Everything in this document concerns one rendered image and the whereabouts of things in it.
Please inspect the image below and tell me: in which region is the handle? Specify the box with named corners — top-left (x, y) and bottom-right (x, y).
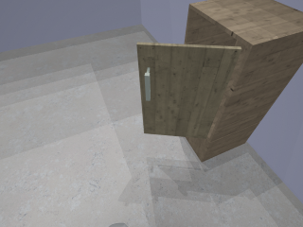
top-left (144, 67), bottom-right (151, 101)

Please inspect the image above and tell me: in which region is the cupboard door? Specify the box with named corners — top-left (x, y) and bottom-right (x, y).
top-left (136, 42), bottom-right (241, 139)

